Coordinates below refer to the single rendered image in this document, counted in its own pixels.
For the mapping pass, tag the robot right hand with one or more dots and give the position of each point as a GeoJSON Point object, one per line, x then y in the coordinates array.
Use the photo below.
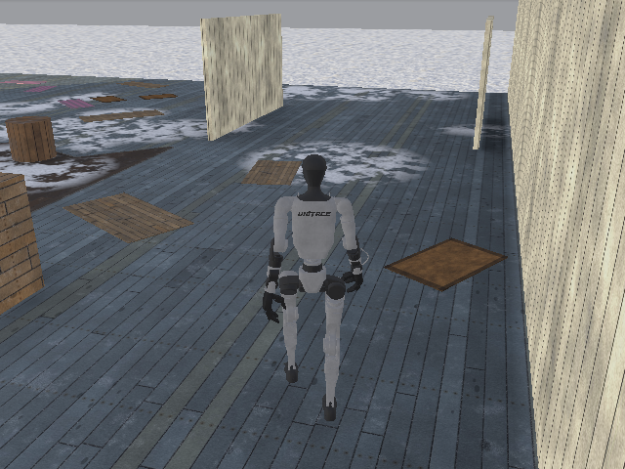
{"type": "Point", "coordinates": [350, 277]}

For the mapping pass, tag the humanoid robot head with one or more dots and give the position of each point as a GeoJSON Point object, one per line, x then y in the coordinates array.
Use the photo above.
{"type": "Point", "coordinates": [314, 167]}

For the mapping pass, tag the right robot forearm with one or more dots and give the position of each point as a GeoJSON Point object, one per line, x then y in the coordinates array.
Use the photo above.
{"type": "Point", "coordinates": [355, 259]}

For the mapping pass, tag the right robot upper arm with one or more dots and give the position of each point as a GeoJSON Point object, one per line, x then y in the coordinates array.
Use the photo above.
{"type": "Point", "coordinates": [344, 207]}

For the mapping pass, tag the robot left hand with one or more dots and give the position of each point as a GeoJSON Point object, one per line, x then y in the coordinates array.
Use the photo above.
{"type": "Point", "coordinates": [267, 301]}

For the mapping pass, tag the robot right shin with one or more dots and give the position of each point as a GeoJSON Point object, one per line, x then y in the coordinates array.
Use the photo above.
{"type": "Point", "coordinates": [331, 370]}

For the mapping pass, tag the left robot upper arm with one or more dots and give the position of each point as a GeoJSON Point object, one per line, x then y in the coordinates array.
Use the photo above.
{"type": "Point", "coordinates": [280, 221]}

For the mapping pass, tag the left robot forearm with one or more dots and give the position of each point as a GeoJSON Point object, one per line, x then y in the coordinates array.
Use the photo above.
{"type": "Point", "coordinates": [274, 268]}

